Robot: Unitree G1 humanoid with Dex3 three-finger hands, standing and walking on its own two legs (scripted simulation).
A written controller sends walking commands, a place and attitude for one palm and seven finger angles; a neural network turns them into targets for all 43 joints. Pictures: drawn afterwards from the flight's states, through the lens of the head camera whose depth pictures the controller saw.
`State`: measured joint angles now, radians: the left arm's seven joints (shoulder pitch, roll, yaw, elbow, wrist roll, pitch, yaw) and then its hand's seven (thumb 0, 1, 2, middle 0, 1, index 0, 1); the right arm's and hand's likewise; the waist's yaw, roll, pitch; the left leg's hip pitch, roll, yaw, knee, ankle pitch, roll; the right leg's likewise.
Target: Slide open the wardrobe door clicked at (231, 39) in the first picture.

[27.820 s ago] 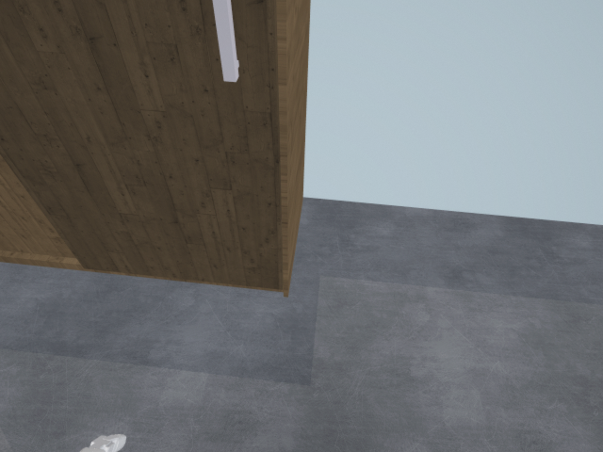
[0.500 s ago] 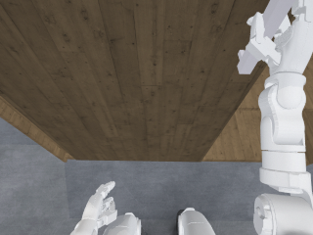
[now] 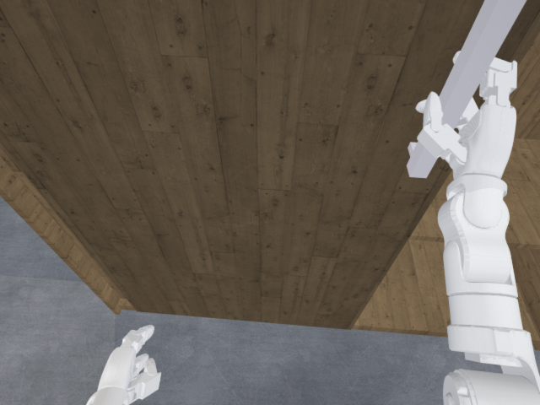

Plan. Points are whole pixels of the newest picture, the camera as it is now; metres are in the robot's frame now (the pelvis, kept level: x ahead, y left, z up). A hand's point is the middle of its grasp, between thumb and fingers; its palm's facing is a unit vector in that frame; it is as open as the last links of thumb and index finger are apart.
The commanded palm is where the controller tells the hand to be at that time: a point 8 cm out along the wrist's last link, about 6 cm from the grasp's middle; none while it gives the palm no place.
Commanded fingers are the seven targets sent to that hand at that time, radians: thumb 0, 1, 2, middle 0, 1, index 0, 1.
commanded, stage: stop walking and hold the door there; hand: right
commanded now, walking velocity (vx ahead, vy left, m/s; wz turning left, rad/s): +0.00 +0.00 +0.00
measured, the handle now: (451, 85) +0.44 -0.19 +0.26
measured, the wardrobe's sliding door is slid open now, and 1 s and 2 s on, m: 0.68 0.67 0.67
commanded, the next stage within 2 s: loosen the grip on the handle in 0.14 s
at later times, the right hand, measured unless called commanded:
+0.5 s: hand (442, 124) +0.39 -0.18 +0.24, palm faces +0.25 +0.97 -0.02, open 10.6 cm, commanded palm +0.36 -0.21 +0.22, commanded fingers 0.00 0.55 -0.20 0.40 1.33 0.40 1.33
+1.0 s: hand (445, 126) +0.40 -0.18 +0.23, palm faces +0.19 +0.98 -0.04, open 14.8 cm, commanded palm +0.37 -0.24 +0.22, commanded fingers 0.00 0.55 -0.20 0.25 1.15 0.25 1.15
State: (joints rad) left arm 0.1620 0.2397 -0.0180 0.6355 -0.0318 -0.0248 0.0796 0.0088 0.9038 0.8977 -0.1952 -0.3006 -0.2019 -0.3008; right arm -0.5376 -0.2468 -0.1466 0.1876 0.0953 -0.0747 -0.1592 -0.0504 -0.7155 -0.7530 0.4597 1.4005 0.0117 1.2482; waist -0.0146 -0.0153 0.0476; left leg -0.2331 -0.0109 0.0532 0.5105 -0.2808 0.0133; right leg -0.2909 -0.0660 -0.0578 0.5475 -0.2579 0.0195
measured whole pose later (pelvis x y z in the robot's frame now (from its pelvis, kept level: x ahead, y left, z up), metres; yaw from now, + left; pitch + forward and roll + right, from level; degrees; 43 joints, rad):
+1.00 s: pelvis -0.02 -0.01 +0.00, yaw +1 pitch +2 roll +0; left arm 0.28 0.24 -0.02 0.73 -0.02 -0.17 0.05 0.01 0.90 0.90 -0.20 -0.30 -0.20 -0.30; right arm -0.62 -0.29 -0.21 0.46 0.09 -0.22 -0.07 -0.01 0.55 -0.20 0.41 1.28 0.24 1.14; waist 0.02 0.00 -0.03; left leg -0.30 0.01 0.02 0.54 -0.26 0.00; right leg -0.34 -0.03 -0.06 0.55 -0.24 -0.01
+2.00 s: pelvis -0.01 -0.01 +0.00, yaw +0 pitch -1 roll +1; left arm 0.21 0.24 -0.04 0.65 -0.05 -0.14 0.09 0.01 0.90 0.90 -0.20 -0.30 -0.20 -0.30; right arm -0.26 -0.34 -0.36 0.09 0.23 -0.09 0.11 -0.02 0.56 -0.20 0.26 1.15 0.25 1.15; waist -0.05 -0.03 -0.05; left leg -0.24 0.01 0.05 0.55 -0.30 0.00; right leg -0.30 -0.03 -0.03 0.57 -0.27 0.00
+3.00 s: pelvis -0.03 -0.01 +0.00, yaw -1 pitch -7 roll +1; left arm 0.17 0.23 -0.06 0.66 -0.01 -0.22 0.09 0.01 0.90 0.90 -0.20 -0.30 -0.21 -0.30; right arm 0.16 -0.34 -0.32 -0.31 0.15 0.01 -0.03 -0.01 0.33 -0.31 0.25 1.02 0.24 1.02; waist -0.08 -0.05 0.02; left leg -0.11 0.00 0.07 0.44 -0.22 0.01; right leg -0.18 -0.03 -0.01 0.48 -0.19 0.00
